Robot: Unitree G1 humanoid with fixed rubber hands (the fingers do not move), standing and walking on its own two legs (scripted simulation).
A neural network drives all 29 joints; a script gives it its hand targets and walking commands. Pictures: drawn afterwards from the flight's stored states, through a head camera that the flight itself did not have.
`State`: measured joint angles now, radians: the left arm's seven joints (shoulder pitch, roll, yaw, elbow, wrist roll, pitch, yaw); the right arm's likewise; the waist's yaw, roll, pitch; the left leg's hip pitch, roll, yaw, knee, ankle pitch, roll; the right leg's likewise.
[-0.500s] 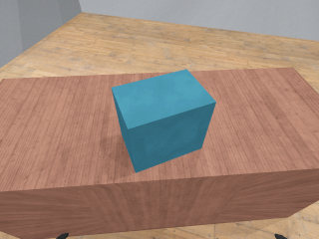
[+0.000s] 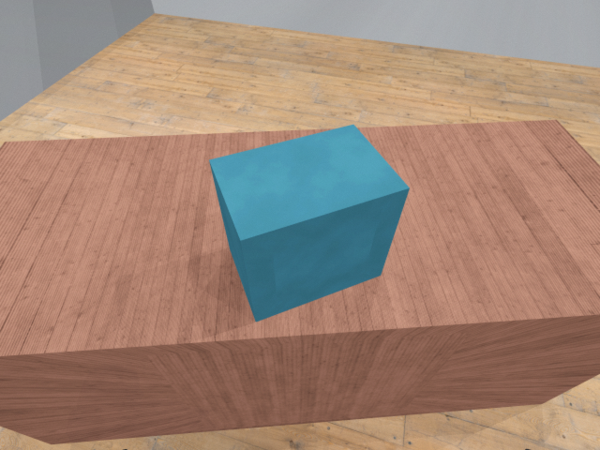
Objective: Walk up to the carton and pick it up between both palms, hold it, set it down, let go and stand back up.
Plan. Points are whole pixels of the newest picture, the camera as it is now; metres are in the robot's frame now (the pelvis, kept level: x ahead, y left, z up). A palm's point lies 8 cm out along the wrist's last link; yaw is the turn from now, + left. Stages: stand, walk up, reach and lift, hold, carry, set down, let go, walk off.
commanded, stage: stand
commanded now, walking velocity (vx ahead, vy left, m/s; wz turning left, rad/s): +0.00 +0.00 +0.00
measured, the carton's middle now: (304, 224) +0.45 +0.02 +0.00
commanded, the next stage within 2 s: none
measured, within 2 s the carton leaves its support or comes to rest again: neither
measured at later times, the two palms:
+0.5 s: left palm out of the picture +0.09 +0.30 -0.12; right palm out of the picture +0.08 -0.31 -0.11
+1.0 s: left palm out of the picture +0.09 +0.30 -0.12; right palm out of the picture +0.09 -0.31 -0.11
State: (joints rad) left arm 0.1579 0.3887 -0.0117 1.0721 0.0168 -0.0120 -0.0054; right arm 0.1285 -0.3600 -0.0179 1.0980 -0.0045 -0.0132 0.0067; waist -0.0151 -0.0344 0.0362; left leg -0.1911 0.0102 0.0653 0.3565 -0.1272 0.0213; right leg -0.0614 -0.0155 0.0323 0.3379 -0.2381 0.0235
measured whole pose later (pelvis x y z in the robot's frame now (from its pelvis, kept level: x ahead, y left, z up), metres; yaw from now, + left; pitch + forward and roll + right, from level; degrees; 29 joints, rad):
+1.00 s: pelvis +0.01 -0.01 +0.00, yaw +0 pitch -2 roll +0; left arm 0.13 0.39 -0.01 1.07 0.02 -0.01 0.00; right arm 0.11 -0.36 -0.02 1.10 0.00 -0.02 0.01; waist -0.01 -0.02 0.04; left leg -0.16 0.01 0.05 0.33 -0.13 0.01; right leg -0.03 -0.01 0.02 0.31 -0.24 0.01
